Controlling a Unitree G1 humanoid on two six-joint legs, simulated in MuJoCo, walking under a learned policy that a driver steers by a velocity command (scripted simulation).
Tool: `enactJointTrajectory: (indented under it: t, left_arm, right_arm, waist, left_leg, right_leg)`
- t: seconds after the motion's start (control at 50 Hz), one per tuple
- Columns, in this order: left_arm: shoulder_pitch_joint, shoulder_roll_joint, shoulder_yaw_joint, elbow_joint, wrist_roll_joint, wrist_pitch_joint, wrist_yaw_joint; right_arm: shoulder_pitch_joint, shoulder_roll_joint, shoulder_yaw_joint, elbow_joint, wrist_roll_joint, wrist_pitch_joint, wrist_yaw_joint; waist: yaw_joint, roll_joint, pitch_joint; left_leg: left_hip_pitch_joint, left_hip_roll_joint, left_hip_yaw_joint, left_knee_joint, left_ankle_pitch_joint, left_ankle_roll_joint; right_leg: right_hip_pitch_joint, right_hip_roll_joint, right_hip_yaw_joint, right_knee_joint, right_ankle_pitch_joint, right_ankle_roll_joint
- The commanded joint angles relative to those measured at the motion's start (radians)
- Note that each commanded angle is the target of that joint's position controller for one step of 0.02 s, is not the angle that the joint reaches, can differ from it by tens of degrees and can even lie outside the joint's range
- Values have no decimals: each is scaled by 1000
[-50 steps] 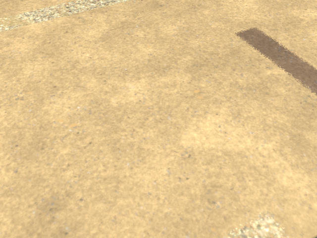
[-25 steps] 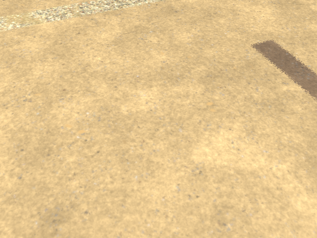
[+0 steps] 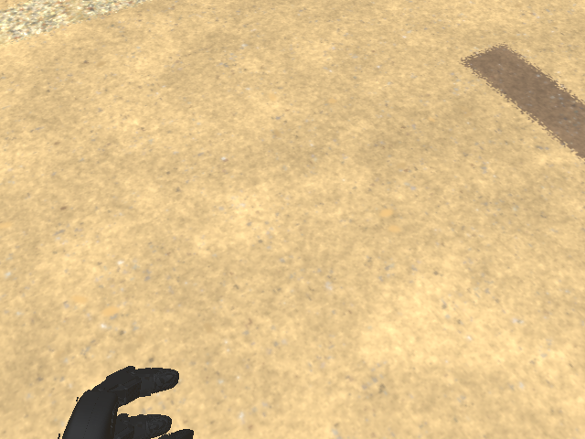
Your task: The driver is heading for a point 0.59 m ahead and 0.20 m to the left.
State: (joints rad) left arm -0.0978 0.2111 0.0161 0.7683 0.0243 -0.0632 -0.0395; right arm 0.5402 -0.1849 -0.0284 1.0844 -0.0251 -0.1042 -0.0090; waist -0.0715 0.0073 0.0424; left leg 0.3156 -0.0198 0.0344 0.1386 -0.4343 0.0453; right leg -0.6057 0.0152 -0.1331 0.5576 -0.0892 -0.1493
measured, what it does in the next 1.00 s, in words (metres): walks ahead, turning left: left foot, then right foot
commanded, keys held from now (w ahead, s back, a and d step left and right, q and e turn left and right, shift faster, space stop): w+shift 0.02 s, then w+q+shift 0.44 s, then shift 0.54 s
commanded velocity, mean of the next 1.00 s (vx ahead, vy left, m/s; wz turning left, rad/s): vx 0.66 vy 0.00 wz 0.42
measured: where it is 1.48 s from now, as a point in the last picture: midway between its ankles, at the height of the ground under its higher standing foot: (229, 276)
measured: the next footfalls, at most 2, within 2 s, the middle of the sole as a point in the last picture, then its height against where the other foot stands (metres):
left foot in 0.48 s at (249, 351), level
right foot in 0.88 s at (245, 235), level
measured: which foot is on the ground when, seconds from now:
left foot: down 0.00-0.02, up 0.04-0.46, down 0.48-0.88, up 0.90-1.00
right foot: down 0.00-0.48, up 0.50-0.86, down 0.88-1.00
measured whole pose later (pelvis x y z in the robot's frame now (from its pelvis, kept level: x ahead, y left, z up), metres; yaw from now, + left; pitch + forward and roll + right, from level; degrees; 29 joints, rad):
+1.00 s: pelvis +0.80 +0.08 +0.02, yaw +27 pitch -1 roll +1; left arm 0.22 0.22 0.00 0.87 0.01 -0.07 0.01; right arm 0.24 -0.26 -0.05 0.94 -0.01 -0.02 -0.02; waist 0.00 0.01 0.11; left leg -0.29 -0.13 -0.09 1.12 -0.49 0.03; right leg -0.39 0.04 -0.07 0.48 -0.07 -0.08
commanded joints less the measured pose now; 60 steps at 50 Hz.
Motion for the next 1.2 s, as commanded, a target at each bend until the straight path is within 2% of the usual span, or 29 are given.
enactJointTrajectory:
  t: [0.02,0.04,0.06,0.1,0.14,0.2,0.26,0.34,0.38,0.42,0.44,0.46,0.48,0.5,0.52,0.54,0.56,0.62,0.66,0.72,0.8,0.86,0.88,0.9,0.92,0.96,1.0,1.1,1.2]
  left_arm:
    - [613,260,94,111,21,-5,48]
    - [586,307,111,110,35,-7,39]
    - [497,255,106,100,25,-8,21]
    - [392,122,76,120,26,-36,20]
    - [380,66,54,158,24,-54,30]
    - [408,73,51,188,-9,-79,27]
    - [431,70,45,190,-3,-92,21]
    - [513,106,36,205,-15,-96,45]
    - [545,148,38,198,-16,-86,71]
    - [520,219,56,171,-8,-56,101]
    - [475,248,66,150,1,-37,107]
    - [408,262,75,124,14,-21,104]
    - [371,236,79,124,9,-15,81]
    - [381,69,39,58,20,-38,64]
    - [463,65,25,-26,-27,-55,60]
    - [409,108,20,-14,-17,-69,61]
    - [398,126,23,-6,-15,-70,61]
    - [408,111,20,5,22,-4,55]
    - [366,90,13,-17,16,15,44]
    - [304,58,-3,-30,-1,11,38]
    - [243,82,-4,-24,-3,-7,47]
    - [492,144,21,65,14,-37,55]
    - [572,192,33,98,17,-52,58]
    - [566,243,40,91,22,-48,54]
    - [550,207,32,79,-10,-31,45]
    - [386,113,10,51,-24,-12,49]
    - [357,69,-12,66,-17,-7,60]
    - [376,130,-2,109,2,7,55]
    - [370,156,15,126,-6,53,61]
  right_arm:
    - [-58,-188,-39,-74,-16,9,-14]
    - [36,-22,-7,-113,45,-10,18]
    - [-46,-140,-29,-132,49,-20,10]
    - [-184,-132,-29,-166,40,-14,9]
    - [-162,-76,-22,-170,3,23,33]
    - [-247,-56,-18,-219,-2,68,54]
    - [-408,-58,-7,-288,11,73,66]
    - [-554,-68,6,-351,14,60,81]
    - [-532,-100,0,-342,10,57,83]
    - [-392,-156,-17,-307,13,63,79]
    - [-225,-200,-38,-264,14,68,72]
    - [-3,-250,-66,-199,13,72,57]
    - [61,-267,-88,-170,16,72,34]
    - [-39,-324,-97,-170,2,75,24]
    - [-78,-382,-110,-211,-18,76,24]
    - [-128,-308,-101,-234,-14,73,15]
    - [-194,-247,-83,-231,-8,70,8]
    - [-249,-192,-52,-236,23,31,7]
    - [-230,-222,-55,-216,18,12,11]
    - [-216,-195,-49,-202,22,16,13]
    - [-149,-183,-43,-173,21,25,5]
    - [-241,-219,-53,-181,20,32,-12]
    - [-237,-209,-51,-192,29,35,-13]
    - [-24,-92,-33,-168,58,47,-15]
    - [50,-116,-33,-128,47,60,-22]
    - [-114,-167,-40,-137,4,78,-19]
    - [-173,-141,-31,-144,-3,103,-5]
    - [-175,-103,-10,-99,5,161,-14]
    - [-222,-117,-3,-74,11,162,-18]
  waist:
    - [337,64,-313]
    - [191,-286,-439]
    - [192,-144,-372]
    - [135,44,-103]
    - [56,3,-29]
    - [26,-30,57]
    - [47,-39,118]
    - [71,-21,139]
    - [52,-58,79]
    - [-40,-122,-31]
    - [-128,-142,-112]
    - [-228,-139,-193]
    - [-244,-14,-163]
    - [-77,232,-97]
    - [-19,191,-346]
    - [-18,-13,-243]
    - [43,-106,-78]
    - [133,-158,6]
    - [132,-96,4]
    - [88,22,-47]
    - [19,62,-85]
    - [156,86,-115]
    - [180,1,-149]
    - [91,-249,-286]
    - [77,-187,-402]
    - [62,-15,-200]
    - [40,-39,-131]
    - [33,-121,-131]
    - [55,-150,-64]
  left_leg:
    - [-474,171,25,935,1046,91]
    - [-883,-42,-54,1337,68,52]
    - [-1012,0,-155,1398,88,97]
    - [-1007,103,-127,1293,218,107]
    - [-911,145,-138,1215,232,94]
    - [-990,181,-111,1159,283,66]
    - [-1016,154,-21,974,458,66]
    - [-943,85,127,650,588,97]
    - [-868,-3,201,574,590,122]
    - [-706,-72,214,551,498,148]
    - [-535,-98,196,562,433,170]
    - [-328,-87,123,539,351,214]
    - [-210,-26,4,393,362,260]
    - [-65,132,-239,543,826,284]
    - [118,312,-647,349,703,479]
    - [5,328,-692,200,556,438]
    - [-206,310,-580,167,610,382]
    - [-584,205,-305,145,991,282]
    - [-621,111,-180,141,1167,230]
    - [-528,11,-55,165,1194,121]
    - [-347,44,-64,227,1117,69]
    - [-328,73,-87,474,1077,43]
    - [-397,5,-61,675,800,27]
    - [-594,-144,-26,1037,-83,-13]
    - [-656,-168,-176,1150,-193,-12]
    - [-712,-85,-189,1122,-79,-26]
    - [-646,-35,-171,967,-28,-42]
    - [-519,-29,-81,677,-39,-53]
    - [-494,-13,-35,500,37,-24]
  right_leg:
    - [847,-112,197,12,-367,-71]
    - [1081,-403,846,-195,-760,-169]
    - [1008,-390,946,-328,-789,-147]
    - [672,-348,607,-350,-464,-90]
    - [464,-287,410,-395,-347,-21]
    - [390,-249,212,-463,-217,39]
    - [355,-160,-13,-502,49,96]
    - [482,-156,-138,-503,520,137]
    - [631,-174,-167,-393,959,162]
    - [714,-216,-164,-161,1252,172]
    - [686,-235,-148,50,1310,162]
    - [596,-249,-114,341,1226,143]
    - [438,-118,-121,753,525,130]
    - [31,28,-31,1103,-449,143]
    - [-153,29,174,1211,-432,143]
    - [-210,-21,200,1125,-333,133]
    - [-178,-63,183,1021,-268,134]
    - [77,-128,170,767,-267,175]
    - [133,-109,116,550,-210,176]
    - [185,-57,49,231,47,146]
    - [219,6,25,23,232,117]
    - [414,4,82,-114,263,76]
    - [541,-93,158,-124,688,54]
    - [766,-404,459,-25,1307,-149]
    - [796,-455,622,-71,1294,-226]
    - [574,-353,479,-163,822,-175]
    - [426,-270,358,-234,628,-98]
    - [327,-205,293,-310,178,-38]
    - [256,-202,359,-412,-386,-5]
